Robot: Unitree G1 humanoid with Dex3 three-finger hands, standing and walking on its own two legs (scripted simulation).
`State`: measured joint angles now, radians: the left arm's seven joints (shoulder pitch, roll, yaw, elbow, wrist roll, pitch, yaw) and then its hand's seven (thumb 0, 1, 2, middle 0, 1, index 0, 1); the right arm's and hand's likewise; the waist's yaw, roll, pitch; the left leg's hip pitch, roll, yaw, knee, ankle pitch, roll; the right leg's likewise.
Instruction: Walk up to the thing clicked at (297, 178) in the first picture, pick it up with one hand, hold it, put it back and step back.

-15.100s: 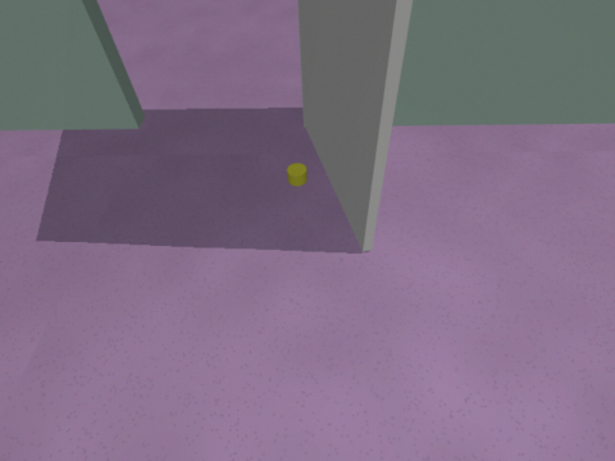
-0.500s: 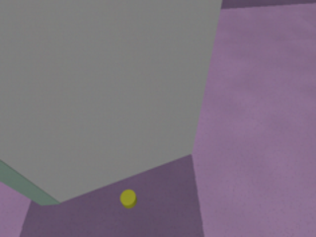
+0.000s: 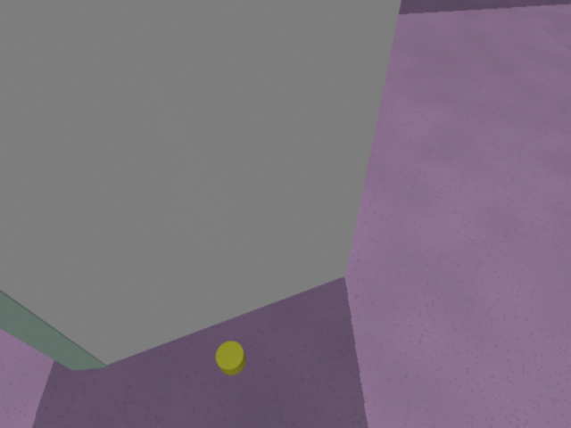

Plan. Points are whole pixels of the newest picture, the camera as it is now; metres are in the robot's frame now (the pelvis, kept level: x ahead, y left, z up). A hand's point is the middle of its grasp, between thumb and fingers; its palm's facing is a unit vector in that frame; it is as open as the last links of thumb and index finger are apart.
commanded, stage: rise first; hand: left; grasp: from above
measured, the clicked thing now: (231, 358) +0.43 +0.25 -0.75
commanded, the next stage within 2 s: none
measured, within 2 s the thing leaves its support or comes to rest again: neither
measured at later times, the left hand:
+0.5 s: hand out of the picture +0.13 +0.26 -0.21, palm faces -0.09 -0.91 -0.39, open 13.5 cm
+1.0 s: hand out of the picture +0.12 +0.26 -0.26, palm faces -0.21 -0.85 -0.48, open 14.1 cm
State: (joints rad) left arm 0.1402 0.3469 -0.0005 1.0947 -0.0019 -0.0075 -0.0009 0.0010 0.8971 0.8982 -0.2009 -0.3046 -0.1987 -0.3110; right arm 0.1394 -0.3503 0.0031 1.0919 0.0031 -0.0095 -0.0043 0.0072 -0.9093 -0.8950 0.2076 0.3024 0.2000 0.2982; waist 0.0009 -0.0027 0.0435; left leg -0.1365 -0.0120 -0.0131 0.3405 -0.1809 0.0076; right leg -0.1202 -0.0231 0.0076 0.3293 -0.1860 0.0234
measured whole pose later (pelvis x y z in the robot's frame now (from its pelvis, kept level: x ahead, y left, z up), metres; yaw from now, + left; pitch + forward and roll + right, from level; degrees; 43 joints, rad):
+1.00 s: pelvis -0.01 +0.00 -0.13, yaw +0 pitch +22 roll -3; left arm 0.29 0.35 0.13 0.36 0.28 0.21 -0.02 -0.01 -0.52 0.95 -0.07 -1.07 -0.08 -1.07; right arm 0.18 -0.24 -0.03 0.52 0.00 -0.15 -0.01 0.01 -0.91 -0.90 0.21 0.30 0.20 0.30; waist -0.02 0.01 -0.14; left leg -1.11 0.00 -0.05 1.31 -0.59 0.00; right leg -1.06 0.00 -0.02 1.26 -0.59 0.02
